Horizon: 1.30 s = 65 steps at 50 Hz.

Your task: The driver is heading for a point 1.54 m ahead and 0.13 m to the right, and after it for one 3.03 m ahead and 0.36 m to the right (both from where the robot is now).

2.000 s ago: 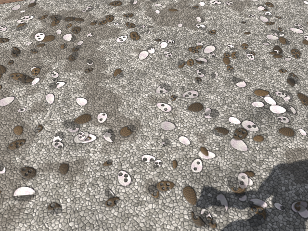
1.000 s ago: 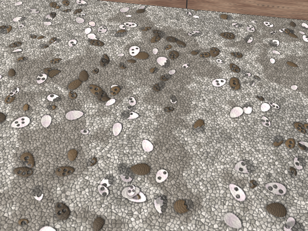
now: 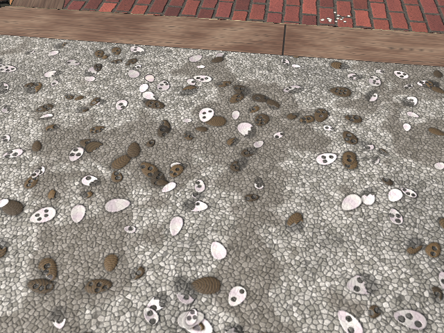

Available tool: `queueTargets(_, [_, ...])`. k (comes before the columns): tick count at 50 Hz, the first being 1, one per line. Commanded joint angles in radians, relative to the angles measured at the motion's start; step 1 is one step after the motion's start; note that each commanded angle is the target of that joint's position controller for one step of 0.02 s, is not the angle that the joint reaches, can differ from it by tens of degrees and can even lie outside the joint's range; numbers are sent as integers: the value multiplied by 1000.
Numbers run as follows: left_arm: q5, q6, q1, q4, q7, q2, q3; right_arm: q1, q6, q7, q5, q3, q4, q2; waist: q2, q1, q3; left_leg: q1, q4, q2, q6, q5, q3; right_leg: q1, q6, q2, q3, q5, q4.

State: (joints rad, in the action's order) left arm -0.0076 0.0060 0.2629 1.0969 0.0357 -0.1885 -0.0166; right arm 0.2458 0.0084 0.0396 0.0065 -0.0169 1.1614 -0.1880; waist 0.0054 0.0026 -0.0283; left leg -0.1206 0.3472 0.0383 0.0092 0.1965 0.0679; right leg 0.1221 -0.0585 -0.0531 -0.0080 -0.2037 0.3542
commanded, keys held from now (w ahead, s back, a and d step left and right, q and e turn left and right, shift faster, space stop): no key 0.24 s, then w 0.76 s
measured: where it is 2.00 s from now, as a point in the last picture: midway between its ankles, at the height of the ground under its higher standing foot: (221, 239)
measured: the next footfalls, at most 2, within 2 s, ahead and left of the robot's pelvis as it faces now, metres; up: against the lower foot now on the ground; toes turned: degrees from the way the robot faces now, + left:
left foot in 0.60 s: +0.13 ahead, +0.13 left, +0.00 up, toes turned +3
right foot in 1.08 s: +0.48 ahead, -0.01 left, +0.00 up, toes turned -4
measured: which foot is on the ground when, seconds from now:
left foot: down 0.00-0.32, up 0.34-0.58, down 0.60-1.00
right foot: down 0.00-0.60, up 0.62-1.00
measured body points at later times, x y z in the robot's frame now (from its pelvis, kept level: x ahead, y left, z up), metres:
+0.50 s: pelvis +0.04 +0.01 +0.00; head +0.03 +0.02 +0.45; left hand -0.03 +0.25 -0.16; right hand +0.05 -0.23 -0.15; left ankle +0.02 +0.12 -0.71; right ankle -0.01 -0.08 -0.75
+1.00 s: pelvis +0.25 +0.06 -0.01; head +0.29 +0.07 +0.43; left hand +0.43 +0.28 -0.14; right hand +0.13 -0.15 -0.15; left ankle +0.09 +0.13 -0.75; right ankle +0.42 -0.04 -0.72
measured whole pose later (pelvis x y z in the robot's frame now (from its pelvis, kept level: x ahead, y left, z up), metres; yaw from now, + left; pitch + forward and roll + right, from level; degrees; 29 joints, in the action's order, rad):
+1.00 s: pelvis +0.25 +0.06 -0.01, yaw +1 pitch +2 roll +0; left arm -0.02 0.04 0.01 0.93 -0.03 -0.19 0.03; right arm 0.53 -0.10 0.02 0.02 0.00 1.12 -0.13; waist -0.02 0.06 -0.05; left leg 0.16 0.15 0.07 0.07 0.34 -0.05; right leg 0.61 -0.07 0.03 -0.11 -0.08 0.65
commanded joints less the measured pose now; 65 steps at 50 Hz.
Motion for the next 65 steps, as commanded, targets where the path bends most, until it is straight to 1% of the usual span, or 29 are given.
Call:
queueTargets(1, [0,6,48,-8,3,-91,13,51,-5,4,0,9,-3,-84,-8,0,-36,-43,-43,-101,28,-96,79,25,-12,139,130,75,-74])
queueTargets(12, [0,8,80,17,6,-66,10,80,-6,7,0,2,15,-59,-5,-2,-42,-56,-31,-101,25,-87,72,31,-15,135,132,70,-73])
queueTargets(13, [-2,8,88,20,5,-64,10,90,-6,7,2,0,18,-52,-10,-4,-22,-51,-33,-92,26,-31,65,25,-16,130,137,-20,-89])
queueTargets(15, [-2,-1,100,20,4,-105,28,88,-4,5,9,6,6,-59,-55,-12,-40,-104,43,-39,38,145,19,39,-42,129,177,-284,-117])
queueTargets(16, [-1,-8,125,22,3,-127,40,77,-3,1,17,9,-8,-60,-92,-25,-58,-170,120,-7,47,251,-14,42,-76,157,233,-455,-141])
queueTargets(18, [-5,-15,193,36,0,-147,58,32,-9,-13,36,7,-47,-39,-142,-53,-127,-309,291,2,54,283,-85,49,-161,284,398,-663,-233])
queueTargets(20, [-16,-3,215,37,-5,-134,65,-18,-27,-24,38,12,-86,-45,-110,-61,-167,-401,446,-56,53,272,-82,57,-213,361,479,-594,-284])
queueTargets(22, [-17,16,196,24,-8,-139,72,-17,-47,-38,32,21,-105,-52,-62,-35,-137,-447,492,-84,51,255,-71,8,-207,350,430,-467,-275])
queueTargets(26, [-8,38,157,4,-11,-140,77,-21,-65,-51,18,32,-138,-45,-104,-7,-100,-272,309,-57,46,193,-128,87,-162,265,264,-315,-220])
queueTargets(29, [-1,41,125,-11,-16,-136,80,144,-68,-43,11,43,-90,-36,-62,64,-81,70,109,2,51,73,-184,292,-133,202,180,-330,-74])
queueTargets(30, [-9,50,111,-25,-20,-99,69,240,-75,-35,16,55,-65,-69,10,100,-56,210,48,-56,59,141,-92,387,-106,154,124,-312,68])
queueTargets(31, [-5,61,85,-65,-32,-12,44,365,-84,-25,29,77,-54,-165,244,140,-5,313,-156,-316,116,442,306,518,-53,31,-29,-292,419])
queueTargets(32, [-25,61,64,-94,-40,-62,57,426,-72,-27,17,93,-23,-215,270,127,-38,262,-262,-438,203,654,584,647,-55,-4,-43,-365,646])
queueTargets(33, [-43,60,32,-103,-50,-101,66,312,-68,-29,16,83,-56,-170,125,64,-125,153,-252,-422,210,647,540,666,-63,74,14,-275,752])
queueTargets(34, [-36,64,20,-99,-61,-80,63,220,-77,-37,13,75,-92,-140,62,28,-147,85,-252,-373,194,520,435,646,-59,106,34,-171,759])
queueTargets(35, [-27,69,34,-90,-67,-62,60,175,-88,-40,11,70,-110,-122,46,1,-134,62,-263,-324,173,363,332,602,-44,127,36,-96,735])
queueTargets(38, [-30,56,25,-86,-74,-71,69,219,-111,-31,8,54,-93,-78,51,-14,-81,107,-242,-248,149,-25,140,571,-7,131,-10,3,708])
queueTargets(44, [-20,39,-229,-189,-72,-41,57,310,-116,-26,10,40,-67,-63,72,21,-108,117,-212,-203,158,-437,0,608,25,103,-89,95,504])
queueTargets(48, [-9,41,-328,-235,-68,-38,45,329,-119,-18,12,42,-58,-84,97,34,-117,137,-204,-214,154,-581,-35,479,-9,61,-131,145,282])
queueTargets(51, [-9,51,-223,-220,-51,-81,63,290,-123,-13,14,51,-60,-114,103,-31,-48,210,-51,-238,139,-918,-62,312,-71,8,-138,90,228])
queueTargets(53, [-10,66,57,-130,-35,-123,90,255,-113,-12,13,59,-67,-135,85,-149,94,185,280,-215,118,-936,-88,21,-111,-16,-124,108,137])
queueTargets(54, [-34,71,205,-95,-25,-184,111,263,-112,-18,6,52,-85,-110,27,-194,188,5,544,-176,111,-634,-107,-211,-149,138,41,-13,119])
queueTargets(55, [-57,69,252,-98,-28,-279,134,389,-107,-34,-22,33,-103,20,-195,-113,307,-355,958,11,73,198,-134,-478,-300,459,564,-82,53])
queueTargets(56, [-11,55,181,-101,-40,-244,132,330,-103,-35,-6,60,-102,-82,-98,-114,299,-474,1075,24,89,275,-12,-416,-324,449,744,-235,-97])
queueTargets(57, [1,57,53,-123,-41,-188,116,216,-104,-36,4,67,-145,-99,-67,-67,111,-539,1048,-47,98,178,-10,-256,-280,420,568,-280,-128])
queueTargets(58, [-2,68,-4,-131,-46,-121,99,151,-109,-39,10,68,-161,-93,-5,-50,30,-508,984,-82,100,108,-13,-115,-246,377,455,-177,-166])
queueTargets(60, [-7,86,1,-102,-38,-54,77,161,-89,-46,30,68,-156,-54,-7,16,-21,-391,880,-123,84,77,-13,51,-184,293,280,22,-196])
queueTargets(62, [-8,103,57,-76,-34,-60,73,174,-68,-55,35,65,-154,-23,-23,36,-19,-362,823,-127,67,73,-34,78,-174,266,202,151,-204])
queueTargets(65, [-5,110,114,-63,-33,-102,76,56,-49,-63,37,69,-201,-39,-40,31,-54,-460,719,-149,41,-8,-70,64,-168,244,131,200,-239])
